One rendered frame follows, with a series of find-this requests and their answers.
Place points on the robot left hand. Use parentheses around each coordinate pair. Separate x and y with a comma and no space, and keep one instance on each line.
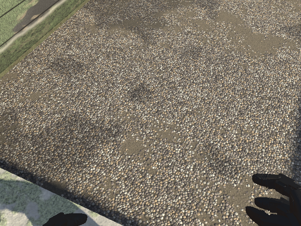
(71,219)

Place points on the robot right hand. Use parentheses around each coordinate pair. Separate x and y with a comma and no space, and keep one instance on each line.
(288,212)

